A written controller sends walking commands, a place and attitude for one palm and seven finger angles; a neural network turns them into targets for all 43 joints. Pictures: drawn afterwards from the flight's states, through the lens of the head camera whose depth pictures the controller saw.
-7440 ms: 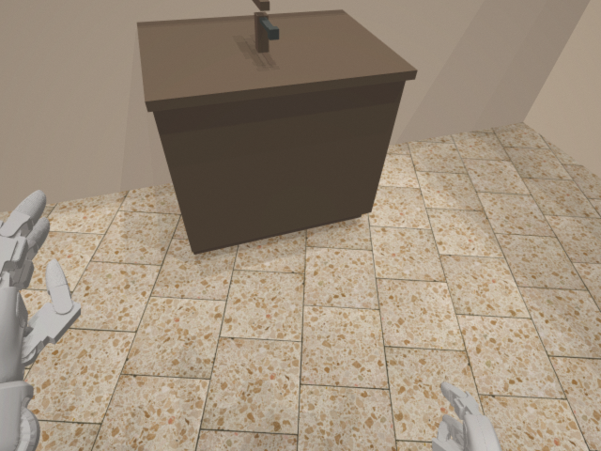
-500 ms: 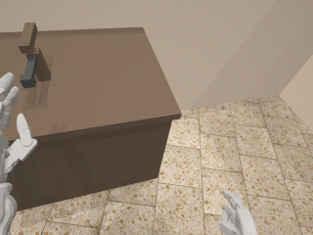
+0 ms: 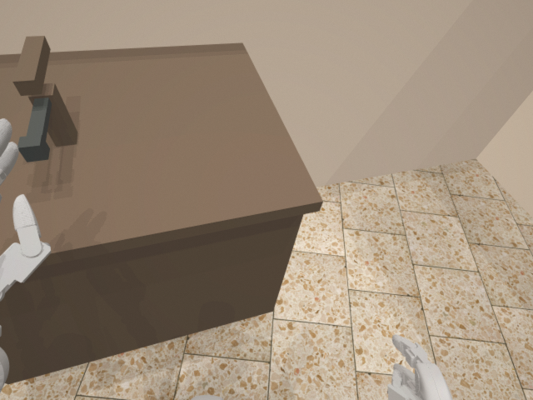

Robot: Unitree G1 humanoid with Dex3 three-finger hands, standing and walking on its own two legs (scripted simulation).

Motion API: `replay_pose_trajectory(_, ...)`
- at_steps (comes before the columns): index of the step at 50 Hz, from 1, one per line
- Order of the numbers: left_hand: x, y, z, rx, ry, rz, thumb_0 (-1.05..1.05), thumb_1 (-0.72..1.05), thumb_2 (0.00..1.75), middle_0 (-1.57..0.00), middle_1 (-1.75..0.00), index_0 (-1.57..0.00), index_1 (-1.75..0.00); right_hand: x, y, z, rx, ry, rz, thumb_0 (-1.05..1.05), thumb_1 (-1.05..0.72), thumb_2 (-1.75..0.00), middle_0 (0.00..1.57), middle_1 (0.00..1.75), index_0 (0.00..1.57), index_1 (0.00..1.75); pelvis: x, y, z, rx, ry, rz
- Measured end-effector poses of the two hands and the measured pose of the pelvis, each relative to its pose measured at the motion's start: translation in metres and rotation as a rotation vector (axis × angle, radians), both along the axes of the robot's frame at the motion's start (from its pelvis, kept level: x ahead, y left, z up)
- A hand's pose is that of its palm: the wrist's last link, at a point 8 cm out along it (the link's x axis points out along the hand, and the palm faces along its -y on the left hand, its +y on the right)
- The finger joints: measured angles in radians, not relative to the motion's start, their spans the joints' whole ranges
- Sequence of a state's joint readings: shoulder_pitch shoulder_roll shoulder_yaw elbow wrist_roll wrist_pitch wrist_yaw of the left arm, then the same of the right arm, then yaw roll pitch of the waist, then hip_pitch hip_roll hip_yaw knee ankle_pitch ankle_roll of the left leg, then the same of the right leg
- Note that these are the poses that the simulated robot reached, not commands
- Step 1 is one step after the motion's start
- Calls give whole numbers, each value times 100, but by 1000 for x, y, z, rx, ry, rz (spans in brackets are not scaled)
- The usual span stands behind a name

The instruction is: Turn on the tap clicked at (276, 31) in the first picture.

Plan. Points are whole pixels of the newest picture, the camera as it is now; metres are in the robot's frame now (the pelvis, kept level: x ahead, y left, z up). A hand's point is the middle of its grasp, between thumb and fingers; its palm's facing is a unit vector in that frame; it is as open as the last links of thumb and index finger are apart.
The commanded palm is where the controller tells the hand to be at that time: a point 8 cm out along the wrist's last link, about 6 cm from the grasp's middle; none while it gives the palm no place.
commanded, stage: shuffle to correct the standing spot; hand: left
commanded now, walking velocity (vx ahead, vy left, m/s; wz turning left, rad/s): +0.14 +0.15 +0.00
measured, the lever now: (34, 148) +0.41 +0.39 +0.12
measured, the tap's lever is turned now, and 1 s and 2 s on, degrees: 0 0 0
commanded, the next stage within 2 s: come to a stop and stand still in 0.46 s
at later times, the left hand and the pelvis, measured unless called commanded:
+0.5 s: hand (40, 217) +0.25 +0.27 +0.18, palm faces +0.41 -0.84 -0.37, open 7.4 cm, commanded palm +0.20 +0.30 +0.20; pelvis +0.03 +0.03 +0.02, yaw -1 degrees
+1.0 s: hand out of the picture +0.28 +0.32 +0.19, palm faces +0.39 -0.85 -0.35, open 7.5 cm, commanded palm +0.23 +0.36 +0.20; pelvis +0.06 +0.08 +0.02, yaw -1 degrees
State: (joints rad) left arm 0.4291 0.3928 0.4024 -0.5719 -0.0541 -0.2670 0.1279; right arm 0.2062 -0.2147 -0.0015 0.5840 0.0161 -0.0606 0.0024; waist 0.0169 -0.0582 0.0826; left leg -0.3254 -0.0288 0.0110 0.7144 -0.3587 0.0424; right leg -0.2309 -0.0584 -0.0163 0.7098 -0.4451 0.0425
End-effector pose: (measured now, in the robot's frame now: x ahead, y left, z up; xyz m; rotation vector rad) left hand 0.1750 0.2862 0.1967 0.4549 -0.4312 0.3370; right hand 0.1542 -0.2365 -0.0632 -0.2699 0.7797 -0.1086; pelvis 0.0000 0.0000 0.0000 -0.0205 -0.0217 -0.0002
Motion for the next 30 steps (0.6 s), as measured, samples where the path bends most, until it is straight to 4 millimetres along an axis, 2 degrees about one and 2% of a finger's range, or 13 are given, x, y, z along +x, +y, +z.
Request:
replay_pose_trajectory(5, 14, 12, 0, -16, 46, 24, 2, 89, 90, -21, -30, -21, -30, -2, 19, 1, 50, -27, -49, 1, -91, -90, 20, 30, 20, 30, 4, 11, 7, 24, -26, -23)
replay_pose_trajectory(9, 24, 6, 16, -2, 55, -10, 2, 89, 90, -21, -30, -21, -30, -4, 35, 5, 102, -36, -44, 1, -91, -90, 20, 30, 20, 30, 8, 15, 18, 19, -12, -11)
replay_pose_trajectory(12, 26, 1, 24, 46, 74, -30, 2, 89, 90, -21, -30, -21, -30, -3, 39, 2, 125, -39, -44, 1, -91, -90, 21, 30, 20, 30, 13, 18, 20, 24, -1, -22)
replay_pose_trajectory(16, 27, 4, 21, 124, 119, -3, 2, 89, 90, -21, -30, -21, -30, 5, 36, -14, 132, -39, -45, 1, -91, -90, 21, 30, 20, 30, 22, 16, 10, 29, 10, -25)
replay_pose_trajectory(19, 29, 15, 13, 82, 129, 39, 1, 88, 90, -22, -30, -21, -30, 10, 29, -19, 104, 10, -31, 1, -91, -90, 21, 30, 20, 30, 24, 17, 9, 17, 3, -8)
replay_pose_trajectory(25, 37, 25, -6, -60, 168, 78, 2, 89, 90, -21, -30, -21, -30, 19, 17, 2, 27, 37, -30, 1, -91, -90, 21, 30, 20, 30, 34, 25, 22, 45, 13, -11)
replay_pose_trajectory(30, 51, 30, 2, -49, 132, 12, 2, 88, 90, -21, -30, -21, -30, 36, 23, 17, -41, -12, -44, 1, -91, -90, 20, 30, 20, 30, 44, 45, 23, 58, 5, -10)
